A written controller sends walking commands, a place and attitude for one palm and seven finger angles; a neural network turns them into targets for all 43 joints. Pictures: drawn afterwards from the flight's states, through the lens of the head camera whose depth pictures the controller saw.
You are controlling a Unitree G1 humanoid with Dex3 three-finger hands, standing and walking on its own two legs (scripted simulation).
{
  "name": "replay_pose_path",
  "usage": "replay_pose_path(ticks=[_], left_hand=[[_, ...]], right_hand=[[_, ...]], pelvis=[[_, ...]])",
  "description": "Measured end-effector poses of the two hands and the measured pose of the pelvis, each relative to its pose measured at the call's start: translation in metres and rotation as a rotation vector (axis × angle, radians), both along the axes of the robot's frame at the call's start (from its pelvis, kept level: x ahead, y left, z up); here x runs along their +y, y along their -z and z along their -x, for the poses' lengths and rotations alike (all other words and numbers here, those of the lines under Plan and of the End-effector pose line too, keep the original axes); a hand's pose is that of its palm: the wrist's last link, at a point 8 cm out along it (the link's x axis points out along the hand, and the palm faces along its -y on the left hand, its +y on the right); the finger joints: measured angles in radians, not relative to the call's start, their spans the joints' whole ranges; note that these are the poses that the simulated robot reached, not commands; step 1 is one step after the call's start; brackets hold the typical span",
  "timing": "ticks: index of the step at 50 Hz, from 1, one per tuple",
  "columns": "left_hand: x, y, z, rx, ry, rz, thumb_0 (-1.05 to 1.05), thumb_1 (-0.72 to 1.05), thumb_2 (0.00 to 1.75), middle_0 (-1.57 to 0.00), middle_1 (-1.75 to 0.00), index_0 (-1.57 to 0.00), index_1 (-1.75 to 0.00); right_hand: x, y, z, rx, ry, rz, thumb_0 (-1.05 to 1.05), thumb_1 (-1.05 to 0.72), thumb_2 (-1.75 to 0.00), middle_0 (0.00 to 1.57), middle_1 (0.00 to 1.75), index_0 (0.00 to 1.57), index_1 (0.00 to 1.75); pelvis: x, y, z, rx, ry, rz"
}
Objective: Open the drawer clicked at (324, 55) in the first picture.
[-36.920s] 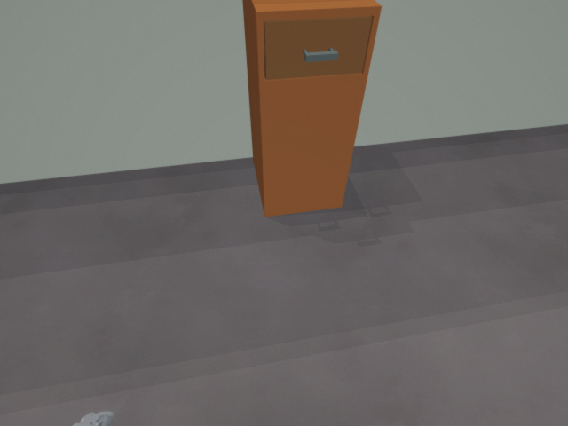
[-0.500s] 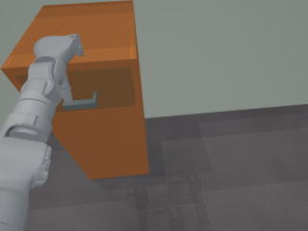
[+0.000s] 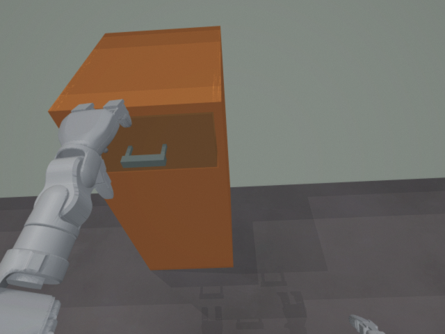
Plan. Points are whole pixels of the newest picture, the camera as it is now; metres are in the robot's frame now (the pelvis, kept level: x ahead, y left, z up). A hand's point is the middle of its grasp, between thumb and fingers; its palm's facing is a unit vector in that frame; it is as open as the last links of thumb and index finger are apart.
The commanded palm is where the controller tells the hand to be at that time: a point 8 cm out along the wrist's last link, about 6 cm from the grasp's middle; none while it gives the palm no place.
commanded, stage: draw the hand back to the body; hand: left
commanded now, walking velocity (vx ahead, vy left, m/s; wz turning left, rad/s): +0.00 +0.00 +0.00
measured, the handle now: (145, 154) +0.51 +0.23 +0.02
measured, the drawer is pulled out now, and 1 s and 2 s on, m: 0.00 0.00 0.00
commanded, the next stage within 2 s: step back with the hand held close in 1.22 s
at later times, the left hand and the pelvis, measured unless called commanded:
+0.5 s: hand (77, 183) +0.27 +0.21 +0.21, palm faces +0.33 -0.92 -0.23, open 13.0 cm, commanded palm +0.22 +0.25 +0.21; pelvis -0.02 -0.01 +0.01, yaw +0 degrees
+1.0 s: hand (30, 278) +0.15 +0.22 +0.19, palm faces +0.40 -0.83 -0.39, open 8.8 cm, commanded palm +0.11 +0.26 +0.21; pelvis -0.02 -0.02 +0.01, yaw +1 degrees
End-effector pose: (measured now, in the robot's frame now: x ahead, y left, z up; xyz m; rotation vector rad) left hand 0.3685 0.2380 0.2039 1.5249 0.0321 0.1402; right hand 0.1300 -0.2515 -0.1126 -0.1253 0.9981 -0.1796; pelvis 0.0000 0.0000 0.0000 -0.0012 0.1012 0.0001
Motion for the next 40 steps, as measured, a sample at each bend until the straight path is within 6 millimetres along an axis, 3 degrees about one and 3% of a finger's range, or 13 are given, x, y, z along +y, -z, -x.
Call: replay_pose_path(ticks=[7, 12, 14, 16, 18, 22, 32, 40], left_hand=[[0.009, 0.000, 0.047, 0.025, -0.001, 0.005, 0.00, -0.49, 0.30, -0.32, -1.20, -0.32, -1.21], [0.012, 0.002, 0.078, 0.019, 0.005, 0.010, 0.00, -0.49, 0.30, -0.32, -1.20, -0.32, -1.21], [0.011, 0.002, 0.088, -0.048, 0.064, 0.392, -0.01, -0.49, 0.30, -0.32, -1.20, -0.32, -1.20], [0.006, 0.000, 0.097, -0.158, 0.128, 0.731, -0.01, -0.47, 0.31, -0.32, -1.19, -0.32, -1.19], [0.004, -0.003, 0.106, -0.264, 0.165, 0.954, -0.01, -0.44, 0.32, -0.32, -1.17, -0.32, -1.18], [0.010, -0.007, 0.122, -0.419, 0.168, 1.152, -0.01, -0.36, 0.36, -0.31, -1.11, -0.31, -1.12], [0.019, -0.006, 0.167, -0.477, 0.118, 1.133, -0.01, -0.06, 0.49, -0.28, -0.92, -0.28, -0.92], [0.015, -0.003, 0.209, -0.447, 0.095, 1.066, 0.00, 0.21, 0.61, -0.26, -0.74, -0.26, -0.75]], right_hand=[[0.025, -0.029, -0.067, -0.194, -0.125, -0.001, 0.01, -0.91, -0.90, 0.20, 0.29, 0.20, 0.30], [0.044, -0.046, -0.091, -0.278, -0.198, -0.015, 0.01, -0.91, -0.90, 0.20, 0.29, 0.20, 0.30], [0.052, -0.051, -0.093, -0.313, -0.220, -0.025, 0.01, -0.91, -0.90, 0.20, 0.29, 0.20, 0.30], [0.060, -0.056, -0.090, -0.340, -0.244, -0.024, 0.01, -0.91, -0.90, 0.20, 0.29, 0.20, 0.30], [0.064, -0.059, -0.083, -0.351, -0.254, -0.023, 0.01, -0.91, -0.90, 0.20, 0.29, 0.20, 0.30], [0.061, -0.057, -0.063, -0.338, -0.234, -0.019, 0.01, -0.91, -0.90, 0.21, 0.29, 0.20, 0.30], [0.016, -0.035, -0.011, -0.235, -0.140, 0.034, 0.01, -0.90, -0.90, 0.21, 0.30, 0.20, 0.30], [-0.006, -0.038, -0.010, -0.264, -0.104, 0.068, 0.01, -0.91, -0.90, 0.20, 0.29, 0.20, 0.30]], pelvis=[[0.000, -0.002, 0.008, -0.047, -0.025, -0.003], [-0.002, -0.003, 0.014, -0.072, -0.037, -0.004], [-0.002, -0.004, 0.017, -0.102, -0.045, -0.001], [-0.004, -0.005, 0.019, -0.126, -0.041, -0.001], [-0.007, -0.007, 0.018, -0.140, -0.034, -0.001], [-0.010, -0.009, 0.016, -0.157, -0.017, 0.001], [-0.013, -0.012, 0.015, -0.164, 0.001, 0.000], [-0.017, -0.011, 0.016, -0.164, 0.002, 0.001]])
